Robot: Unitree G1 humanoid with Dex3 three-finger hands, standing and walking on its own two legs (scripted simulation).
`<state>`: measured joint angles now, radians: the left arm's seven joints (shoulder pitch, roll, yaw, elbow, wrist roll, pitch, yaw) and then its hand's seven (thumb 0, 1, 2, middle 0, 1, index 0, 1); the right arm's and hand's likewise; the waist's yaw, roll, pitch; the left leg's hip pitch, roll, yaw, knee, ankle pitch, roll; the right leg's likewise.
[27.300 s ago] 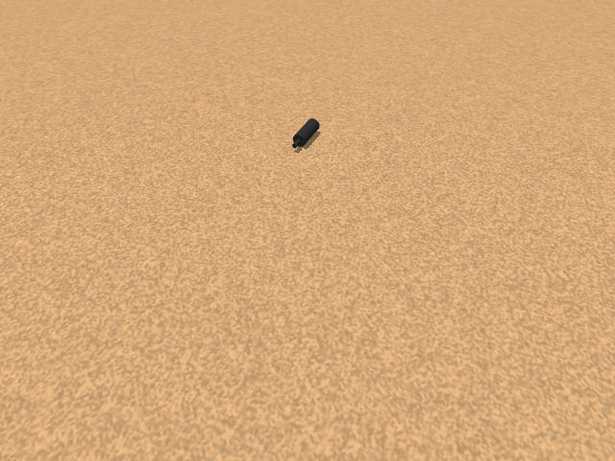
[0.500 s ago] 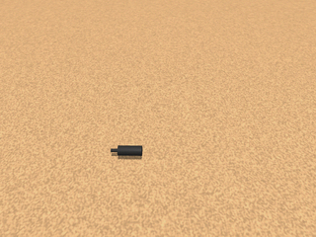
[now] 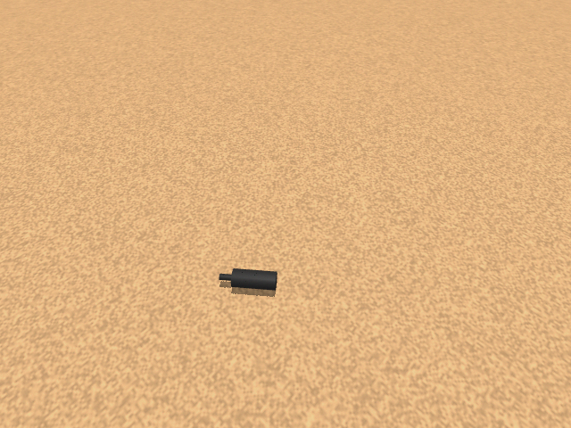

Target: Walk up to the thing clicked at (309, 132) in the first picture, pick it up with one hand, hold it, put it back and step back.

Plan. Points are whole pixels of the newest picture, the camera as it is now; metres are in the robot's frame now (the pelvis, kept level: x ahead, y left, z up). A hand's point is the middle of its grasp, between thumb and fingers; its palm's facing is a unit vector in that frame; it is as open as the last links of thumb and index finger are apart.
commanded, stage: walk up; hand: left
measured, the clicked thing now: (247, 278) +0.76 +0.18 -0.74
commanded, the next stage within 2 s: none
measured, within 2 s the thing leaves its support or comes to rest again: neither
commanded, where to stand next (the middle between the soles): +0.37 -0.04 m, yaw -2 degrees
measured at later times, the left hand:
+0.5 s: hand (136, 352) +0.26 +0.28 -0.15, palm faces -0.11 -0.93 -0.35, open 7.4 cm
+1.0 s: hand (168, 304) +0.37 +0.26 -0.18, palm faces -0.03 -0.95 -0.32, open 7.4 cm
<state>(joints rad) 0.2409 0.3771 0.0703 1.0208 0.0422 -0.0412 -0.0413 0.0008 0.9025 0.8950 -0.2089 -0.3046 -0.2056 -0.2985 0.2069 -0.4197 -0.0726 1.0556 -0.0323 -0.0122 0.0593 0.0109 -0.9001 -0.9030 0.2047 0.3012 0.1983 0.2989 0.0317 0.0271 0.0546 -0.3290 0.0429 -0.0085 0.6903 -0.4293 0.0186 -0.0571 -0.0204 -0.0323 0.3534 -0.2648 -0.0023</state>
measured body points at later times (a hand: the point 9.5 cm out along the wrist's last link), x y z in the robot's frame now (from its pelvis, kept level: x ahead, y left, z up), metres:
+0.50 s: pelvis +0.17 +0.02 -0.01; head +0.19 +0.01 +0.43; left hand +0.27 +0.33 -0.13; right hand +0.18 -0.30 -0.13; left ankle +0.08 +0.14 -0.74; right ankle +0.28 -0.12 -0.74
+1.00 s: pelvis +0.28 +0.01 -0.03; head +0.33 +0.03 +0.42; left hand +0.37 +0.31 -0.16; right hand +0.36 -0.31 -0.13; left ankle +0.37 +0.12 -0.74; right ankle +0.27 -0.12 -0.72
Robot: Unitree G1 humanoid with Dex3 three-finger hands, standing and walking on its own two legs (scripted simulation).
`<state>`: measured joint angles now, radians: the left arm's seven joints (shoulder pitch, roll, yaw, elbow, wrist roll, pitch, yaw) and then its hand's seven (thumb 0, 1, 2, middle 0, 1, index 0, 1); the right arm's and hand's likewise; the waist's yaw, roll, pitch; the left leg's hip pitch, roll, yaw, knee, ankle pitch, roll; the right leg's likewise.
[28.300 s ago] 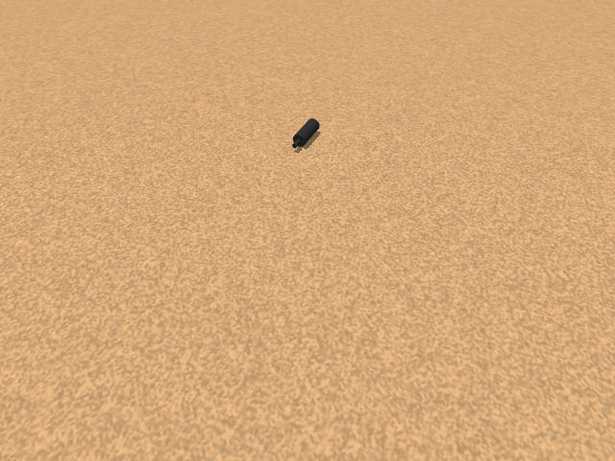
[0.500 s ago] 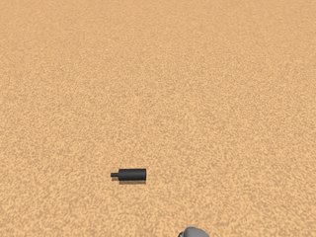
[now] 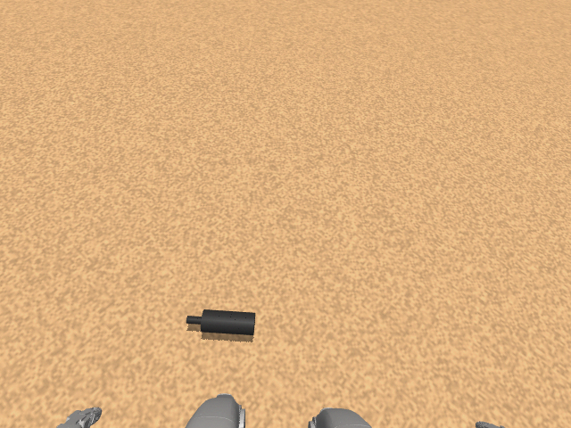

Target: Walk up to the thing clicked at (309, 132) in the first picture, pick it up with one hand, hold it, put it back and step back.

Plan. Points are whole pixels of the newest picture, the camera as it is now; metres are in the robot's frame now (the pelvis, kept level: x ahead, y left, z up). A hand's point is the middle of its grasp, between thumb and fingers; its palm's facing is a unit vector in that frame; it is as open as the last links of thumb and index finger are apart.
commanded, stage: walk up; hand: left
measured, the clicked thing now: (220, 321) +0.48 +0.18 -0.71
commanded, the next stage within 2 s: none
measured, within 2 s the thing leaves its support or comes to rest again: neither
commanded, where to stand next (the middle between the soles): +0.09 -0.04 m, yaw -1 degrees
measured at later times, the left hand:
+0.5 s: hand out of the picture +0.05 +0.24 -0.13, palm faces -0.04 -0.92 -0.40, open 7.4 cm
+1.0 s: hand out of the picture +0.06 +0.24 -0.13, palm faces -0.03 -0.95 -0.33, open 7.4 cm
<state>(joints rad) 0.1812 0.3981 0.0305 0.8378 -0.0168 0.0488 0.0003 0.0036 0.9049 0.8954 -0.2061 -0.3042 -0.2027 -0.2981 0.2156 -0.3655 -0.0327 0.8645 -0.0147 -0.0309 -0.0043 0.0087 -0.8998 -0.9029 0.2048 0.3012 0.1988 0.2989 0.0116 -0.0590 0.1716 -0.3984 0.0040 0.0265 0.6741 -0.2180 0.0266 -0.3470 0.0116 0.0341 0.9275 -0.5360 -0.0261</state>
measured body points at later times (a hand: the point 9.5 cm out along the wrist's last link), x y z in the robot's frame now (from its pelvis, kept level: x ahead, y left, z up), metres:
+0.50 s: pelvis -0.03 -0.02 +0.01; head -0.01 -0.04 +0.46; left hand +0.05 +0.29 -0.10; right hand +0.06 -0.33 -0.12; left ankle +0.04 +0.11 -0.71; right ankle -0.05 -0.16 -0.72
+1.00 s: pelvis -0.02 -0.01 +0.03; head -0.01 +0.00 +0.48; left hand +0.06 +0.29 -0.11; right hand +0.05 -0.32 -0.10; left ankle +0.04 +0.11 -0.72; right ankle -0.05 -0.16 -0.72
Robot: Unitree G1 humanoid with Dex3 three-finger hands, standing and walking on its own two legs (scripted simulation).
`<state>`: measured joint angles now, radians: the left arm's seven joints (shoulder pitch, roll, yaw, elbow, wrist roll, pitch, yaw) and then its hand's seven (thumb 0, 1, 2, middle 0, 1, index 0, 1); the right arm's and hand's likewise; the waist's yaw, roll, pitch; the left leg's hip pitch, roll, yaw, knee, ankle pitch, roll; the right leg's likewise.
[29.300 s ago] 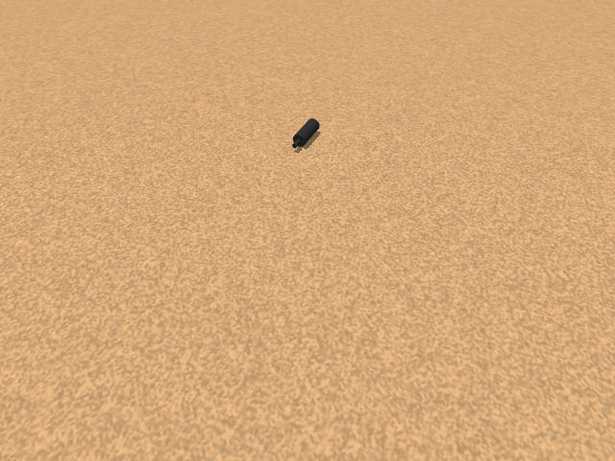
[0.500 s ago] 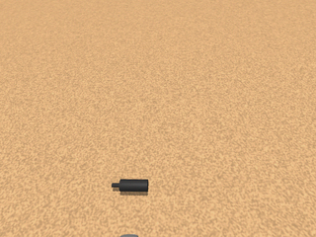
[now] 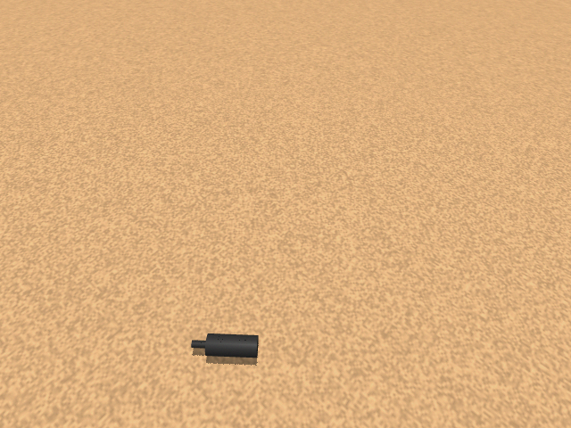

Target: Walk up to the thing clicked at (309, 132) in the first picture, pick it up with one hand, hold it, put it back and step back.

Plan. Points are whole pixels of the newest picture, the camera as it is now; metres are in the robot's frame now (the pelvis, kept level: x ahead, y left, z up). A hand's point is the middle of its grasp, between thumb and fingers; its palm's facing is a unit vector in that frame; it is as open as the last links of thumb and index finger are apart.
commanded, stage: walk up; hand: left
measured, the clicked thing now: (224, 345) +0.50 +0.19 -0.74
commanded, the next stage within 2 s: none
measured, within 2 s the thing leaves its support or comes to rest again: neither
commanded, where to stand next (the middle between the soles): +0.11 -0.03 m, yaw -1 degrees
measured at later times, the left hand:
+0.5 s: hand out of the picture +0.08 +0.25 -0.16, palm faces +0.02 -0.94 -0.35, open 7.4 cm
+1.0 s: hand out of the picture +0.11 +0.31 -0.17, palm faces +0.02 -0.94 -0.35, open 7.4 cm
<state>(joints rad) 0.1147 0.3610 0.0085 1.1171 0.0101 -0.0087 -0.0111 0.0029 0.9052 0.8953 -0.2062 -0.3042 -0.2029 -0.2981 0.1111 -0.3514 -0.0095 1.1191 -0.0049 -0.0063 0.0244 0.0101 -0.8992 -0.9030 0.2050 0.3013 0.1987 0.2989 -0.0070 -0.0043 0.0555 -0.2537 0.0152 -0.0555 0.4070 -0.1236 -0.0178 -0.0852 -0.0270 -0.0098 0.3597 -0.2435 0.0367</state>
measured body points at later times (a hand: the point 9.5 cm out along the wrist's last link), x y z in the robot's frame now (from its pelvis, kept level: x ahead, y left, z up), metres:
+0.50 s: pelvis +0.01 -0.01 +0.00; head +0.02 -0.01 +0.45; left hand +0.08 +0.30 -0.13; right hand +0.11 -0.30 -0.13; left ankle +0.06 +0.13 -0.74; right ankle -0.03 -0.15 -0.74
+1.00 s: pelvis +0.09 +0.04 +0.00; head +0.12 +0.07 +0.44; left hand +0.11 +0.36 -0.15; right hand +0.15 -0.28 -0.11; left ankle +0.11 +0.14 -0.74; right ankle +0.03 -0.12 -0.68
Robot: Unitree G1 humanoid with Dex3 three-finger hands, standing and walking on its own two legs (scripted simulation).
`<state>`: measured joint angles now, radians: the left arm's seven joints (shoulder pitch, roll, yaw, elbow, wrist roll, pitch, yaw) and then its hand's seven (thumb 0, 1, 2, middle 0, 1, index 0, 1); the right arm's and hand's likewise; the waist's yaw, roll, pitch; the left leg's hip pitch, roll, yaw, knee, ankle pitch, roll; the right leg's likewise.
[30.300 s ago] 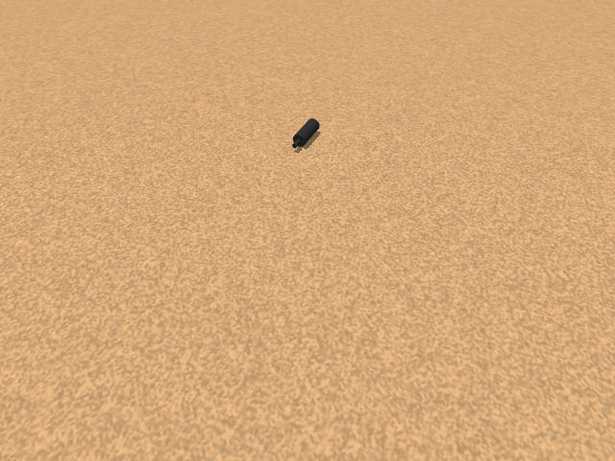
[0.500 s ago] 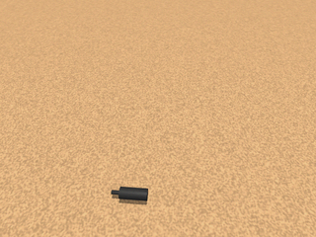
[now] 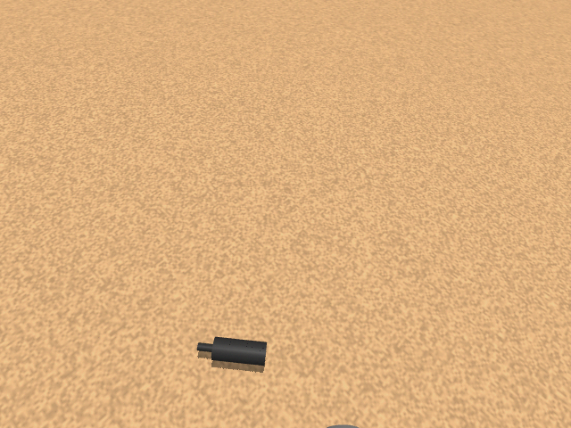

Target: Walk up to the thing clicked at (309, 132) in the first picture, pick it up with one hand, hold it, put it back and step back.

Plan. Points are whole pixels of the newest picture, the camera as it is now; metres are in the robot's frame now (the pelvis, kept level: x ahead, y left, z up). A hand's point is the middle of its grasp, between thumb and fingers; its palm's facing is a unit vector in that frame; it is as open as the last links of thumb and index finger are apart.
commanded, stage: walk up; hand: left
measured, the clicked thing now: (231, 350) +0.42 +0.13 -0.74
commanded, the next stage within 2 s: none
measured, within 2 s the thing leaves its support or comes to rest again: neither
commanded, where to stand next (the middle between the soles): +0.02 -0.07 m, yaw -4 degrees
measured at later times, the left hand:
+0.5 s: hand out of the picture +0.11 +0.20 -0.15, palm faces -0.08 -0.91 -0.40, open 7.4 cm
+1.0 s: hand out of the picture -0.03 +0.22 -0.16, palm faces +0.00 -0.93 -0.38, open 7.4 cm
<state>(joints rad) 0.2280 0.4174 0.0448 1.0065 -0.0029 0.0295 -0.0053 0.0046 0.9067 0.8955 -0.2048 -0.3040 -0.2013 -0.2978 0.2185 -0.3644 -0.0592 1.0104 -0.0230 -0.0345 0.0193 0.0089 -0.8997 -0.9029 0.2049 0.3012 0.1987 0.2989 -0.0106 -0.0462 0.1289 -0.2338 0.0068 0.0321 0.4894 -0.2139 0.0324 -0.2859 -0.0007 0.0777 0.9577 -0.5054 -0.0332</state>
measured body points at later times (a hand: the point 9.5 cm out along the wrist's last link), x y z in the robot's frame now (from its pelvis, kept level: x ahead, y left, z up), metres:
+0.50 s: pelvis -0.02 -0.05 -0.01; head +0.07 -0.07 +0.43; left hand +0.11 +0.25 -0.12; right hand +0.11 -0.36 -0.15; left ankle -0.07 +0.10 -0.63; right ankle +0.04 -0.14 -0.74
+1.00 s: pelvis -0.06 -0.05 -0.01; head -0.05 -0.06 +0.44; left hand -0.03 +0.26 -0.13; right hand +0.05 -0.36 -0.13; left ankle -0.07 +0.07 -0.73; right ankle -0.01 -0.17 -0.74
